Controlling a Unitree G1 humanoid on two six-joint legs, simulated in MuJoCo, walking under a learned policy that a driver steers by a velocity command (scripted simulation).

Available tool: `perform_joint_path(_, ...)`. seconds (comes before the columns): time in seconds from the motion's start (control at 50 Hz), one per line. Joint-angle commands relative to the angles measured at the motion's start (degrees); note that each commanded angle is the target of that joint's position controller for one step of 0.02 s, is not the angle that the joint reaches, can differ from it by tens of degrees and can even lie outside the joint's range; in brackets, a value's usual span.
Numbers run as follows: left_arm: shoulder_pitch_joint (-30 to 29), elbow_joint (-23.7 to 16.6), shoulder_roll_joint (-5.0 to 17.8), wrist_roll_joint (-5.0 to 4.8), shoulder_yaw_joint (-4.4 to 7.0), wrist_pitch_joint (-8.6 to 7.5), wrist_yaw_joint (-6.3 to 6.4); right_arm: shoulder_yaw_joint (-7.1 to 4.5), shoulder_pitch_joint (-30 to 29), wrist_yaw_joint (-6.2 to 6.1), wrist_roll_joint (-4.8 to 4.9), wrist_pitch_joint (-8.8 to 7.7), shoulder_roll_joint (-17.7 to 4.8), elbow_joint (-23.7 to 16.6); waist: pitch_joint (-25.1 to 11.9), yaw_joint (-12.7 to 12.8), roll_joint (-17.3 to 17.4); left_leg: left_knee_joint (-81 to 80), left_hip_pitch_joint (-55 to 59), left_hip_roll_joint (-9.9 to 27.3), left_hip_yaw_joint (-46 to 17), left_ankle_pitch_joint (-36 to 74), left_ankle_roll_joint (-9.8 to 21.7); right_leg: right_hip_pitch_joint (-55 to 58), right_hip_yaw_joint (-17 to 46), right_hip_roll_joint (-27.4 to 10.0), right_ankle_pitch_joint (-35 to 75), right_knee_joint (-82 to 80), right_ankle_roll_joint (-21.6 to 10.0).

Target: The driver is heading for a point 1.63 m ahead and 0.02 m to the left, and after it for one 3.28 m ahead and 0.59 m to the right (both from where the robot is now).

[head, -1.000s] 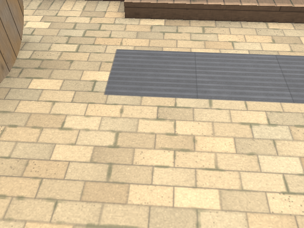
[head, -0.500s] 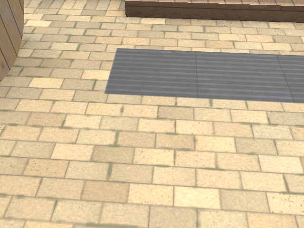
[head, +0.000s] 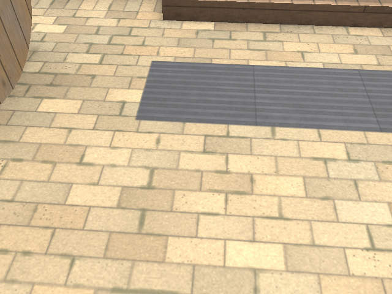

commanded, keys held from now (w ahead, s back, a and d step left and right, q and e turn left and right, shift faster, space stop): no key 0.48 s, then w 0.52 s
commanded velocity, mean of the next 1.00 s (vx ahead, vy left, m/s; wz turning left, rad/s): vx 0.15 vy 0.00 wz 0.00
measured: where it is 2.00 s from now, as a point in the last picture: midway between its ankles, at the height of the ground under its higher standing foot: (215, 245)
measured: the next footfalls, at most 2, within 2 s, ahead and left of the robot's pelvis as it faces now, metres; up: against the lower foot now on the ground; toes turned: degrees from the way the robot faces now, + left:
right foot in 0.80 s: +0.14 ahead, -0.13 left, +0.00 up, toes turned -4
left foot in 1.28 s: +0.51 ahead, +0.04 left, +0.00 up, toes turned +5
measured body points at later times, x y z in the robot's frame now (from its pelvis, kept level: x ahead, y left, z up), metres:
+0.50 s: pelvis +0.01 +0.00 +0.00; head +0.01 +0.00 +0.45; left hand -0.02 +0.21 -0.16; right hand -0.04 -0.21 -0.16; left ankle -0.04 +0.10 -0.75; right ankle +0.01 -0.10 -0.75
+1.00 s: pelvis +0.15 -0.06 +0.00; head +0.16 -0.07 +0.45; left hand +0.11 +0.17 -0.14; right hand +0.22 -0.30 -0.15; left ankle +0.13 +0.07 -0.66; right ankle +0.10 -0.13 -0.75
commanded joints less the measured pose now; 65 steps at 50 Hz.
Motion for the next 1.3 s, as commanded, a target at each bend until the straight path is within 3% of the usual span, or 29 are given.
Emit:
perform_joint_path(0.02,4.34,-0.45,4.0,-0.02,0.49,-0.21,0.17,-0.52,5.34,-0.12,0.02,-0.17,-3.91,-0.15,4.85,-0.02,-0.08,-4.03,-3.98,6.14,-5.29,7.18,1.86,-0.72,6.08,-6.38,7.15,-3.32,-1.81)
perform_joint_path(0.48,5.13,0.42,3.78,-0.02,0.23,-0.19,0.28,-0.35,6.26,-0.18,0.04,-0.23,-3.58,0.64,4.97,-0.1,0.02,-3.78,-3.42,6.28,-5.32,8.78,1.7,-0.55,5.91,-6.46,8.55,-2.99,-1.79)
perform_joint_path(0.52,5.21,0.31,4.67,-0.02,0.7,0.05,0.25,-0.96,7.2,-0.1,-0.17,-0.07,-4.62,0.8,4.46,-0.34,0.28,-3.36,-3.46,4.76,-5.09,-2.27,2.66,-1.57,5.44,-4.7,-2.36,-1.94,-2.63)
perform_joint_path(0.56,4.29,-0.73,6.36,0.43,1.8,0.56,-0.13,-2.17,8.41,0.16,-0.32,0.49,-6.83,0.24,7.17,-1.38,2.64,-3.59,-4.99,5.59,-8.93,-20.85,5.22,-8.8,4.44,-2.4,-19.39,2.81,-4.03)
perform_joint_path(0.58,2.42,-1.87,5.97,0.81,1.97,0.68,-0.57,-2.69,10.01,0.34,-0.34,0.73,-7.51,0.19,10.13,-2.44,4.26,-5.86,-4.99,8.16,-13.21,-28.58,6.96,-14.9,3.63,-1.48,-23.37,6.33,-4.13)
perform_joint_path(0.62,-2.62,-5.11,2.45,1.84,1.22,0.23,-1.61,-3.83,13.7,0.4,-0.06,0.52,-9.2,0.95,13.58,-4.2,9.45,-13.17,-3.11,16.96,-24.22,-35.6,11.81,-22.38,-2.44,-0.83,-16.25,17.47,-3.07)
perform_joint_path(0.66,-5.81,-7.86,4.42,1.71,1.85,-0.81,-2.39,-4.16,13.34,0.7,-0.64,-0.51,-8.74,0.86,13.53,-4.11,7.33,-15.93,-1.87,20.47,-27.73,-29.43,14.37,-26.94,-0.64,-3.88,-15.26,25.54,-2.8)
perform_joint_path(0.7,-5.97,-9.51,5.91,1.17,2.65,-1.78,-3.26,-4.56,10.59,1.01,-0.91,-1.77,-9.39,0.13,12.3,-2.01,5.2,-15.2,-0.13,20.22,-24.72,-22.3,13.59,-27.59,1.21,-5.96,-15.13,25.49,-2.73)
perform_joint_path(0.76,-1.51,-9.05,3.86,0.41,2.79,-2.5,-3.78,-4.52,4.4,1.09,-0.08,-2.52,-9.81,-1.7,9.87,2.27,3.99,-11.46,-8.01,13.97,-13.68,-13.67,9.7,-10.67,-3.0,-2.66,-9.57,13.24,-2.36)
perform_joint_path(0.78,3.26,-7.27,3.3,0.37,2.99,-2.46,-3.73,-4.59,2.84,1.22,0.28,-2.51,-10.05,-2.13,8.77,4.42,3.09,-7.62,-13.66,11.37,-10.17,-11.89,8.81,-0.31,-5.41,-0.02,-5.79,8.91,-2.34)
perform_joint_path(0.8,9.57,-4.9,4.61,0.66,3.93,-2.46,-3.29,-4.39,2.72,1.45,0.14,-2.78,-9.74,-2.4,6.57,6.59,0.66,-0.15,-18.26,8.31,-7.01,-6.8,7.76,9.99,-5.97,2.06,-5.79,6.9,-2.38)
perform_joint_path(0.82,16.88,-3.24,8.53,1.54,5.29,-2.82,-2.49,-3.51,1.65,1.85,-0.2,-3.16,-7.57,-3.26,3.67,9.86,-7.84,15.66,-23.29,3.68,-1.11,-3.36,5.48,17.72,5.31,-5.95,-13.69,-0.5,-3.71)
perform_joint_path(0.84,23.42,-2.51,14.34,1.44,6.77,-2.71,-1.93,-2.71,1.35,2.26,0.19,-3.36,-4.44,-6.57,1.06,10.44,-21.92,35.69,-34.43,-3.11,2.91,-12.35,2.9,21.73,33.21,-20.36,-29.53,-13.03,-9.83)
perform_joint_path(0.86,18.83,-2.85,12.01,1.49,6.17,-2.34,-1.73,-3.35,-1.26,2.85,-1.08,-3.31,-6.97,-7.91,5.08,7.02,-13.84,46.63,-37.47,0.09,-4.42,-13.69,4.17,14.93,39.59,-22.57,-31.33,-15.48,-12.03)
perform_joint_path(0.88,11.88,-5.04,11.07,1.62,5.79,-2.66,-1.89,-3.3,-3.2,3.54,-0.92,-3.64,-6.43,-8.85,8.01,4.07,-6.44,50.27,-39.2,2.79,-6.14,-8.2,4.91,10.22,34.15,-21.88,-27.75,-14.52,-12.06)
perform_joint_path(0.9,7.86,-6.34,10.52,1.56,5.56,-3.27,-2.23,-3.25,-3.02,4.04,-0.38,-4.06,-6.08,-8.63,8.0,2.36,-1.78,49.19,-37.5,4.35,-6.91,-3.02,4.85,7.35,28.06,-19.78,-20.27,-14.92,-11.38)
perform_joint_path(0.92,6.27,-6.77,9.55,1.47,5.05,-3.83,-2.3,-3.61,-2.83,4.41,-0.2,-4.15,-6.43,-8.69,7.12,0.87,-0.36,47.4,-35.34,4.96,-6.59,-0.83,4.6,5.99,23.42,-17.76,-14.24,-15.54,-10.53)
perform_joint_path(0.98,8.75,-4.76,6.74,0.85,3.8,-5.21,-1.74,-3.99,-2.67,4.78,-0.82,-2.48,-5.83,-8.98,6.32,-0.7,-2.44,44.01,-34.82,4.99,-4.45,1.78,2.94,7.2,14.26,-14.35,-0.83,-15.96,-9.18)
perform_joint_path(1.08,11.15,-3.74,6.75,0.74,3.4,-6.05,-1.77,-3.65,-17.64,5.02,-0.75,-1.81,-5.32,-15.24,8.61,1.32,-3.09,30.71,-38.2,4.43,-0.85,8.12,0.75,8.23,6.48,-12.17,15.11,-16.44,-9.41)
perform_joint_path(1.12,11.2,-3.38,7.2,0.96,3.33,-6.32,-1.77,-3.28,-21.99,5.2,-0.31,-1.69,-4.83,-17.19,9.34,1.81,-4.09,21.98,-33.41,3.16,0.72,11.23,1.26,6.83,4.29,-11.53,20.05,-16.84,-9.03)
perform_joint_path(1.18,11.75,-2.46,8.65,0.74,3.6,-6.42,-1.49,-3.52,-23.91,4.85,-0.55,-1.58,-5.74,-18.57,9.07,1.5,-4.97,14.64,-27.3,1.45,2.42,13.01,3.88,9.78,2.56,-12.98,29.93,-15.54,-8.08)
perform_joint_path(1.22,10.3,-2.33,9.96,0.89,3.91,-6.26,-1.26,-4.35,-20.25,4.03,-0.75,-1.91,-7.51,-17.83,6.26,-0.77,-5.84,12.77,-21.97,-0.97,2.9,11.42,6.31,13.82,1.0,-13.46,46.55,-8.84,-6.98)
perform_joint_path(1.26,8.6,-2.35,11.49,1.42,4.45,-5.34,-0.96,-5.88,-6.56,3.01,-1.01,-2.51,-9.94,-13.34,-1.5,-6.51,-5.93,10.04,-8.72,-3.9,3.12,8.81,8.4,14.87,-0.73,-12.5,54.39,8.57,-5.52)
perform_joint_path(1.28,8.5,-2.62,11.16,1.1,4.31,-5.0,-0.94,-6.92,2.06,2.39,-1.96,-2.74,-12.14,-10.54,-6.18,-9.73,-4.64,8.88,4.06,-1.1,0.06,7.43,9.77,7.23,-1.38,-10.61,44.33,21.29,-4.82)
perform_joint_path(1.3,11.09,-4.18,7.14,0.06,3.48,-4.65,-1.31,-8.41,9.41,1.92,-3.19,-2.81,-17.8,-9.6,-13.36,-10.18,3.73,7.11,17.56,14.37,-18.68,-3.21,13.31,-6.57,-3.84,-4.76,18.49,42.19,-3.82)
